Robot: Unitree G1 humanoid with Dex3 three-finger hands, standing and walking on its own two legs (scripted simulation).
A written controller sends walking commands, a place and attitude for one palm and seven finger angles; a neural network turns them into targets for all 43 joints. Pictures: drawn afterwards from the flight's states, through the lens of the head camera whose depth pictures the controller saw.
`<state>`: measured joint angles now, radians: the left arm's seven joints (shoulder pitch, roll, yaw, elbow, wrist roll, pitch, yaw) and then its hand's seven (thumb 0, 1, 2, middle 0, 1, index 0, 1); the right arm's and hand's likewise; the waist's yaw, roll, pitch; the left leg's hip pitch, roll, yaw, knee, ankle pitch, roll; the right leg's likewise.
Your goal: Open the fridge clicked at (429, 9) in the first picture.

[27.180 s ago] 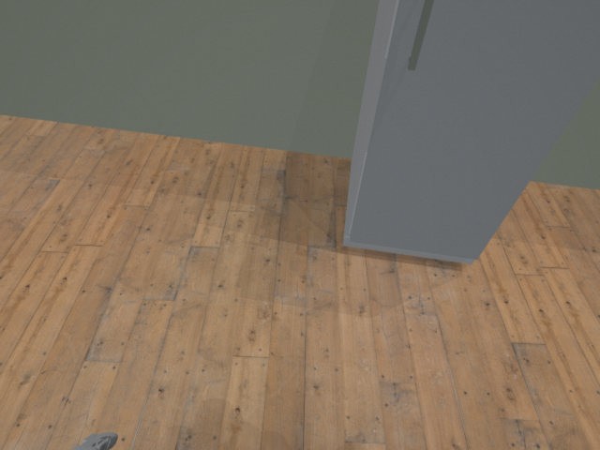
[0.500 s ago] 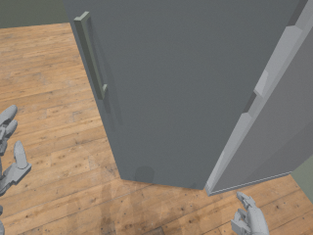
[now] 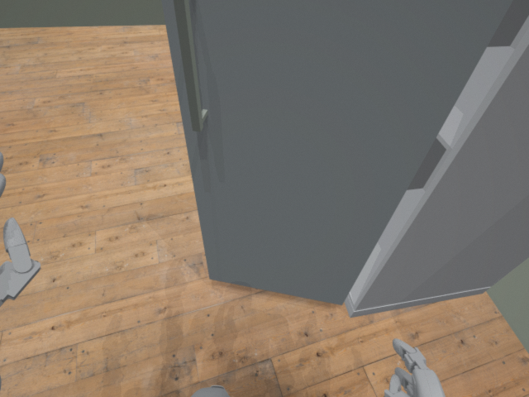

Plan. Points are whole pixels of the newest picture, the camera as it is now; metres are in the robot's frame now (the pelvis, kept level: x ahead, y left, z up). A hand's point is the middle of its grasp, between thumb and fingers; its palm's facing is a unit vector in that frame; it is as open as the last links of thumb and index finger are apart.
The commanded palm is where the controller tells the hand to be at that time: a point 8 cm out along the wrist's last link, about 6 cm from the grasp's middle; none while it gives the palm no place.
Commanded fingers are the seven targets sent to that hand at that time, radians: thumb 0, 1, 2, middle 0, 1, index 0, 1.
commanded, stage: step back with the hand held close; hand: left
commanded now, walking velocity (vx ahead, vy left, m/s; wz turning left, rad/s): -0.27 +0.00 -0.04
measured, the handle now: (194, 67) +0.58 +0.19 +0.20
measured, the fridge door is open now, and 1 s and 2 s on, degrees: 69 69 69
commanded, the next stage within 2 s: stop stepping back and stand still in 0.60 s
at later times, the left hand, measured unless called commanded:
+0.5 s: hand out of the picture +0.11 +0.28 +0.18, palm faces +0.50 -0.75 -0.43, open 7.4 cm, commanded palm +0.03 +0.31 +0.19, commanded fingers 0.00 0.90 0.90 -0.20 -0.30 -0.20 -0.30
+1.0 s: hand out of the picture +0.03 +0.24 +0.17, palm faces +0.31 -0.82 -0.48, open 7.4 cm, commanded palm -0.04 +0.28 +0.19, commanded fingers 0.00 0.90 0.90 -0.20 -0.30 -0.20 -0.30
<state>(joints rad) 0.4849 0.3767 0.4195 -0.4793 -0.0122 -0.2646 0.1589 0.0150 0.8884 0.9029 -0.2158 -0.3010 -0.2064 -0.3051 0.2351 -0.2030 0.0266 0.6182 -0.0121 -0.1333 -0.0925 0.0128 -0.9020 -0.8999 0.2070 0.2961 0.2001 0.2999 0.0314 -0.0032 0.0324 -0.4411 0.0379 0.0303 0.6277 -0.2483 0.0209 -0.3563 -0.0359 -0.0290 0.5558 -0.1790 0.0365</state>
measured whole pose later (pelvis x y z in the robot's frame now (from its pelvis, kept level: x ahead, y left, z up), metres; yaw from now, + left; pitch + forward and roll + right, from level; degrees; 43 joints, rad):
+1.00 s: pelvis -0.19 -0.01 +0.01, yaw -3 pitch +1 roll -1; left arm 0.59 0.46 0.42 -0.47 -0.03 -0.20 0.14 0.02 0.89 0.90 -0.22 -0.30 -0.21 -0.31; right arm 0.28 -0.23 -0.01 0.62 -0.01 -0.13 -0.09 0.01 -0.90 -0.90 0.20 0.30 0.20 0.30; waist -0.07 -0.04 -0.04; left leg -0.35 0.00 0.03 0.46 -0.14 0.03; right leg -0.20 0.03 0.03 0.49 -0.33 0.00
